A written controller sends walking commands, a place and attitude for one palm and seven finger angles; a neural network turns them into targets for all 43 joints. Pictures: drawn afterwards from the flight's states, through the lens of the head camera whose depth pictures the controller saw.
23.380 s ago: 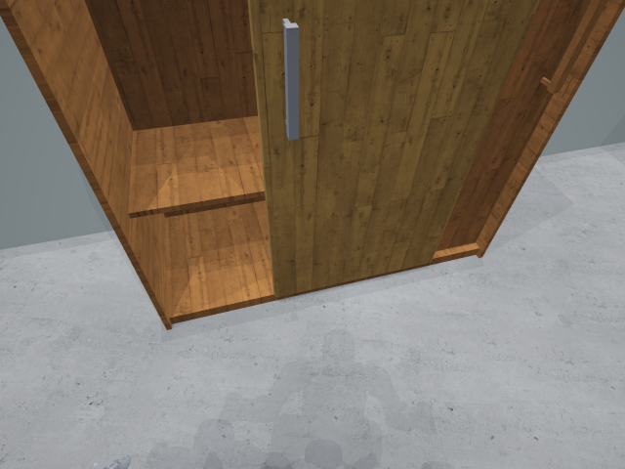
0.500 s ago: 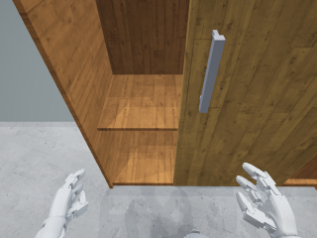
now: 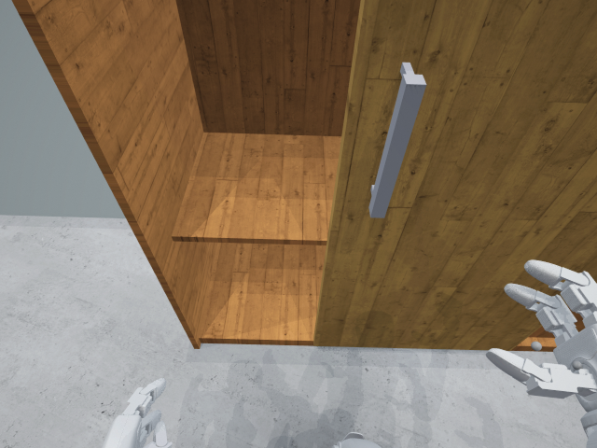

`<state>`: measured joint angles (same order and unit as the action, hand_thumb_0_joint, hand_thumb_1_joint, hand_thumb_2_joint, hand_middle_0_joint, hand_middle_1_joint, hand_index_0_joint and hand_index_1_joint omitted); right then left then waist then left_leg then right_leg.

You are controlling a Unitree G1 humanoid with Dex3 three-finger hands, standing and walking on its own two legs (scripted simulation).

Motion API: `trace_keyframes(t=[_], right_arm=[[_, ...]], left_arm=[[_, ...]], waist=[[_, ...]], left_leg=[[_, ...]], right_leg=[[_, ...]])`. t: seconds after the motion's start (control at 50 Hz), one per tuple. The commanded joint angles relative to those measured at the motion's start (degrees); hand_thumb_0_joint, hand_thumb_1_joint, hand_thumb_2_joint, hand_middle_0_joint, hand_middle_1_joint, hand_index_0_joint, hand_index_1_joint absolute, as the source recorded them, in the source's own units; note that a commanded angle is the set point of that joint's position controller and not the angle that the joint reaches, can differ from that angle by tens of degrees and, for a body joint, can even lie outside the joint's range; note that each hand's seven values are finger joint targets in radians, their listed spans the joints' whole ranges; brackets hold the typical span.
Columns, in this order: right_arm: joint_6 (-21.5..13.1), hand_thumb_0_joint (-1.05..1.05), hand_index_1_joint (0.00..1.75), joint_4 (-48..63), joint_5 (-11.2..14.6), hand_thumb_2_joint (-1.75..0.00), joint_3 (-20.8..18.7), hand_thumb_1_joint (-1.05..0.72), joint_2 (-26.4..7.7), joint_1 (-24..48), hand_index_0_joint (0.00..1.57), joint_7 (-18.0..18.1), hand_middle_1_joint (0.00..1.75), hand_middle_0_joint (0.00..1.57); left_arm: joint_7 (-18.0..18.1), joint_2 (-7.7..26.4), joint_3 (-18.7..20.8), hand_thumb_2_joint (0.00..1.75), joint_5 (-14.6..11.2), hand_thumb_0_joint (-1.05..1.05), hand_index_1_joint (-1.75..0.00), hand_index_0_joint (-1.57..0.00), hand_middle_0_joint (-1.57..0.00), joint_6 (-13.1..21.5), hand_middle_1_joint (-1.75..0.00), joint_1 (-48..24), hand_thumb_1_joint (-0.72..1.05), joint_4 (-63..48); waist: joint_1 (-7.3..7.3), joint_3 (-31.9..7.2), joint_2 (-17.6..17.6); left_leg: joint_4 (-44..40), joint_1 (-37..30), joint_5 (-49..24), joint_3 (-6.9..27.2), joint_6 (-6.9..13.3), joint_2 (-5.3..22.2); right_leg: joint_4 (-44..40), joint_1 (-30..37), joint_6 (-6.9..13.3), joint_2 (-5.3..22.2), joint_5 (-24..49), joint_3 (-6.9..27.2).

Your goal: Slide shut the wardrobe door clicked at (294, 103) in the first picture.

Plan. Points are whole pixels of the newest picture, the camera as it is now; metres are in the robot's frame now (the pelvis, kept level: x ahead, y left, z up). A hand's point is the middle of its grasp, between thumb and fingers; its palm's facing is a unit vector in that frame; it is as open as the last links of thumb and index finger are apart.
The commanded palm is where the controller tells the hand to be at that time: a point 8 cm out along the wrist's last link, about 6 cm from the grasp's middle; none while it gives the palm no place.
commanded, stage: raise the hand with hooked fingers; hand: right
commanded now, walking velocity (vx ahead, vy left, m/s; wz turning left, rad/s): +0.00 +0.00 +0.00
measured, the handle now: (390, 148) +0.50 -0.09 +0.15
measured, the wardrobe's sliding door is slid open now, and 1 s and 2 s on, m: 0.38 0.38 0.38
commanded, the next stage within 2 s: relax the arm and regain balance in 1.20 s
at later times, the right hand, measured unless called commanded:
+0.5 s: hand out of the picture +0.24 -0.31 +0.14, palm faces +0.02 +1.00 -0.08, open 13.9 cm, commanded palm +0.20 -0.36 +0.16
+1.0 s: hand out of the picture +0.20 -0.31 +0.16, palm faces +0.02 +1.00 -0.09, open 14.0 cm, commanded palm +0.17 -0.36 +0.18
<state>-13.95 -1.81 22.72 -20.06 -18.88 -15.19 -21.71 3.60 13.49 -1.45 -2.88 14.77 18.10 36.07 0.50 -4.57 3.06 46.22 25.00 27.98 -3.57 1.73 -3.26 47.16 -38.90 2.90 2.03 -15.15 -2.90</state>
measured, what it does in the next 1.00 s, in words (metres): shifts its weight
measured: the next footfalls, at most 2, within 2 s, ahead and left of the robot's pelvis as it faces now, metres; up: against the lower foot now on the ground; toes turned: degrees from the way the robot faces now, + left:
right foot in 1.60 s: -0.18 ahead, -0.18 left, +0.00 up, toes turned +1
left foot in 1.84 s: -0.22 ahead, +0.04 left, +0.00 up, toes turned -5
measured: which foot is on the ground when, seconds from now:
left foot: down 0.00-1.00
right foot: down 0.00-1.00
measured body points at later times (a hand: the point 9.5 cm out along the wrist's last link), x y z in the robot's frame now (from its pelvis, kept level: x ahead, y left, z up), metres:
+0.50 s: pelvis -0.02 -0.04 +0.02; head -0.01 -0.05 +0.47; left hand +0.19 +0.17 -0.03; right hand +0.23 -0.36 +0.14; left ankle -0.05 +0.10 -0.70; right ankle +0.09 -0.09 -0.70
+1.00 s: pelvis -0.06 -0.04 +0.02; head -0.08 -0.04 +0.47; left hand +0.11 +0.20 -0.04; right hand +0.19 -0.36 +0.17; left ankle -0.05 +0.10 -0.70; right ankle +0.09 -0.09 -0.69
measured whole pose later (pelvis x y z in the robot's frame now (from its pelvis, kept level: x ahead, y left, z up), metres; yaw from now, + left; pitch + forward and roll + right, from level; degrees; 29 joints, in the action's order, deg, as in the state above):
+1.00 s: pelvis -0.06 -0.04 +0.02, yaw -2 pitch -4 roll +3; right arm -0.9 -7.8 19.7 -24.1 -26.6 0.1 -26.2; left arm 5.4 15.9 -4.1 -4.5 16.6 14.4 36.7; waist -0.4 1.3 2.7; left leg 33.7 12.6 18.0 -2.6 -0.3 -1.3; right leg 32.3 -24.8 4.3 -3.5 -9.1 0.4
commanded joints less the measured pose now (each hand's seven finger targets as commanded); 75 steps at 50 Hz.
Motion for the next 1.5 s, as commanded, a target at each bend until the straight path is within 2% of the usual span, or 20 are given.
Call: trace_keyframes(t=[0.0, 0.14, 0.24, 0.4, 0.56, 0.64, 0.74, 0.84, 0.9, 0.98, 1.1, 1.26, 1.3, 1.32, 1.34, 1.36, 1.38, 1.42, 1.44, 1.48], right_arm=[[-1.34, 0.00, 1.00, 4.08, -1.37, -0.43, -2.48, 0.20, -8.21, 0.05, 0.28, -1.56, 1.00, 0.28], [-1.12, 0.00, 1.11, 17.79, 0.19, -0.36, -6.33, 0.36, -15.58, 10.53, 0.29, -1.30, 1.11, 0.29], [-2.14, 0.00, 1.18, 17.31, -0.77, -0.31, -5.83, 0.48, -15.10, 14.08, 0.30, 1.38, 1.18, 0.30], [9.82, 0.00, 1.20, 6.64, -1.90, -0.30, -4.45, 0.50, -17.10, 21.53, 0.30, -3.28, 1.20, 0.30], [7.35, 0.00, 1.20, 10.16, -0.79, -0.30, -10.45, 0.50, -22.68, 29.32, 0.30, -2.58, 1.20, 0.30], [9.75, 0.00, 1.20, 4.89, -1.84, -0.30, -10.01, 0.50, -23.58, 31.71, 0.30, -3.81, 1.20, 0.30], [12.87, 0.00, 1.20, 0.29, -1.71, -0.30, -6.98, 0.50, -20.88, 29.64, 0.30, -6.81, 1.20, 0.30], [10.36, 0.00, 1.20, 6.79, -1.12, -0.30, -10.61, 0.50, -24.70, 29.42, 0.30, -6.01, 1.20, 0.30], [8.66, 0.00, 1.20, 6.76, -1.80, -0.30, -13.34, 0.50, -27.14, 30.01, 0.30, -3.50, 1.20, 0.30], [8.94, 0.00, 1.20, 5.48, -1.75, -0.30, -11.88, 0.50, -24.61, 30.39, 0.30, -2.87, 1.20, 0.30], [11.03, 0.00, 1.20, 2.07, -2.40, -0.30, -8.18, 0.50, -22.42, 28.96, 0.30, -4.86, 1.20, 0.30], [11.94, 0.00, 1.20, 2.59, -1.72, -0.30, -10.44, 0.50, -25.39, 33.41, 0.30, -6.41, 1.20, 0.30], [12.73, 0.00, 1.20, -1.18, -2.67, -0.30, -6.73, 0.50, -24.75, 43.63, 0.30, -6.37, 1.20, 0.30], [12.09, 0.00, 0.30, -18.34, -23.34, -0.30, 7.37, 0.50, -4.59, 7.26, 0.15, 11.26, 0.30, 0.15], [16.30, 0.00, 0.30, -20.42, -27.04, -0.30, 6.76, 0.50, -6.93, 7.27, 0.15, 15.32, 0.30, 0.15], [18.07, 0.00, 0.30, -19.96, -27.46, -0.30, 6.58, 0.50, -8.47, 10.95, 0.15, 17.48, 0.30, 0.15], [18.36, 0.00, 0.30, -16.34, -27.97, -0.30, 8.29, 0.50, -8.97, 15.08, 0.15, 19.79, 0.30, 0.15], [17.13, 0.00, 0.30, -18.04, -27.45, -0.30, 8.99, 0.50, -9.31, 18.63, 0.15, 21.62, 0.30, 0.15], [17.14, 0.00, 0.30, -19.66, -26.88, -0.30, 10.42, 0.50, -7.77, 19.09, 0.15, 21.85, 0.30, 0.15], [18.14, 0.00, 0.30, -24.32, -26.57, -0.30, 13.09, 0.50, -3.77, 15.89, 0.15, 22.20, 0.30, 0.15]], left_arm=[[0.06, 8.94, 4.22, 0.90, -0.43, 0.00, -0.30, -0.20, -0.20, 3.93, -0.30, -6.82, 0.90, -9.20], [1.75, 9.65, 3.42, 0.90, -0.52, 0.00, -0.30, -0.20, -0.20, 5.33, -0.30, -6.97, 0.90, -10.59], [1.67, 9.50, 2.42, 0.90, -0.34, 0.00, -0.30, -0.20, -0.20, 5.37, -0.30, -6.91, 0.90, -8.85], [2.82, 10.27, 1.20, 0.90, -1.72, 0.00, -0.30, -0.20, -0.20, 3.16, -0.30, -9.43, 0.90, -10.46], [2.82, 9.79, 0.09, 0.90, -1.35, 0.00, -0.30, -0.20, -0.20, 3.65, -0.30, -10.66, 0.90, -9.31], [3.02, 9.94, -0.04, 0.90, -1.80, 0.00, -0.30, -0.20, -0.20, 3.36, -0.30, -10.73, 0.90, -8.59], [2.74, 10.23, 0.17, 0.90, -2.35, 0.00, -0.30, -0.20, -0.20, 3.77, -0.30, -10.47, 0.90, -9.21], [2.16, 10.21, 0.23, 0.90, -1.83, 0.00, -0.30, -0.20, -0.20, 5.10, -0.30, -10.35, 0.90, -9.65], [2.47, 10.27, 0.20, 0.90, -1.43, 0.00, -0.30, -0.20, -0.20, 5.23, -0.30, -10.23, 0.90, -8.48], [2.93, 10.08, 0.36, 0.90, -1.56, 0.00, -0.30, -0.20, -0.20, 6.02, -0.30, -10.40, 0.90, -8.35], [2.89, 9.98, 0.26, 0.90, -1.84, 0.00, -0.30, -0.20, -0.20, 6.29, -0.30, -9.49, 0.90, -8.42], [2.56, 10.35, 0.30, 0.90, -1.69, 0.00, -0.30, -0.20, -0.20, 6.07, -0.30, -11.55, 0.90, -8.51], [2.78, 10.53, 0.04, 0.90, -1.56, 0.00, -0.30, -0.20, -0.20, 4.68, -0.30, -11.42, 0.90, -6.66], [1.44, 11.91, 3.40, 0.90, 5.30, 0.00, -0.30, -0.20, -0.20, -5.65, -0.30, -6.92, 0.90, -4.38], [1.05, 15.77, 6.30, 0.90, 5.82, 0.00, -0.30, -0.20, -0.20, -11.68, -0.30, -6.81, 0.90, 0.01], [0.81, 15.56, 7.62, 0.90, 5.12, 0.00, -0.30, -0.20, -0.20, -13.51, -0.30, -3.28, 0.90, 2.92], [0.29, 16.35, 8.16, 0.90, 5.00, 0.00, -0.30, -0.20, -0.20, -14.00, -0.30, -4.39, 0.90, 1.48], [-0.35, 16.01, 8.19, 0.90, 5.07, 0.00, -0.30, -0.20, -0.20, -14.26, -0.30, -2.46, 0.90, 2.33], [-0.96, 12.97, 7.38, 0.90, 4.72, 0.00, -0.30, -0.20, -0.20, -15.11, -0.30, -0.99, 0.90, 3.23], [-2.33, 5.11, 5.13, 0.90, 4.77, 0.00, -0.30, -0.20, -0.20, -17.02, -0.30, 1.64, 0.90, 5.33]], waist=[[-1.22, -6.80, -5.26], [-1.55, -13.99, 3.28], [-0.84, -9.08, 6.92], [-1.68, -4.99, 4.32], [-1.61, -8.18, 5.38], [-1.31, -4.71, 6.60], [-0.92, -4.81, 1.40], [-1.61, -8.48, 3.83], [-2.00, -3.68, 4.65], [-1.34, -3.72, 7.60], [-0.80, -1.55, 2.24], [-1.32, -6.22, 2.90], [0.36, -3.45, 1.77], [-1.01, 5.65, -1.88], [-0.51, 10.04, -11.25], [1.62, 7.71, -16.02], [2.84, 10.48, -12.81], [5.09, 10.16, -15.06], [6.07, 9.06, -11.79], [4.95, 14.18, -13.67]], left_leg=[[-9.71, 6.75, -23.81, 2.50, -4.41, 1.60], [-11.25, 5.00, -14.72, -0.54, -1.22, 0.78], [-12.46, 6.28, -10.61, -1.50, -0.63, 0.76], [-16.81, 3.13, -8.18, -0.93, -0.77, 0.93], [-18.09, 2.40, -7.80, -0.58, -1.22, 1.01], [-19.15, 1.78, -6.01, -0.36, -1.14, 1.19], [-19.65, 0.67, -6.17, -0.58, -1.13, 1.03], [-19.41, -0.66, -7.26, -0.66, -0.93, 0.88], [-19.27, 0.66, -2.06, -0.45, -0.97, 0.67], [-18.47, -0.13, -2.28, -0.25, -0.93, 0.95], [-18.68, -0.28, 0.53, 0.02, -1.10, 0.73], [-13.07, 1.15, 3.14, 0.13, -1.49, 0.93], [-11.39, 3.97, 4.04, 0.52, -1.57, 1.06], [-14.53, 10.57, 18.91, 5.60, 0.47, 7.54], [-28.64, 13.46, 31.51, 14.54, 4.66, 15.47], [-38.73, 17.92, 39.79, 28.00, 9.08, 25.61], [-38.32, 17.25, 26.40, 31.94, 10.83, 26.57], [-31.01, 11.59, 12.53, 19.99, 9.74, 23.93], [-29.30, 12.99, 10.54, 10.68, 6.98, 19.46], [-29.41, 17.13, 13.37, 4.18, 3.31, 16.08]], right_leg=[[-4.73, 17.87, 0.56, -0.79, 9.84, 5.00], [-9.98, 29.32, 0.05, 0.19, 8.38, 7.08], [-14.97, 32.29, -1.23, 1.69, 1.75, 11.55], [-22.22, 32.08, -1.76, 1.84, -9.97, 14.30], [-25.37, 38.55, -2.42, 2.87, -13.52, 17.94], [-27.06, 35.85, -2.22, 2.19, -18.18, 17.26], [-25.36, 33.16, -1.17, 0.67, -16.67, 15.41], [-24.13, 35.15, -1.07, 0.36, -13.43, 14.99], [-26.01, 31.75, -1.45, 0.58, -20.44, 15.56], [-24.93, 31.00, -1.39, -0.35, -19.98, 14.38], [-23.08, 26.69, -0.93, -0.79, -20.09, 12.57], [-15.46, 23.30, -1.01, -1.95, -16.47, 9.70], [-12.74, 20.52, -1.18, -1.82, -16.69, 8.67], [-7.16, 14.31, -0.97, -1.64, -26.56, 15.30], [6.66, 9.12, -1.89, -5.29, -21.69, 11.79], [30.86, 11.76, -3.81, -7.26, -10.93, 4.84], [43.76, 6.90, -3.22, -5.20, -10.43, 8.17], [39.73, 7.04, -2.15, -1.15, -10.40, 11.10], [32.17, 12.89, -2.35, -1.13, -11.01, 8.27], [19.37, 19.61, -2.61, -1.76, -14.93, 1.92]])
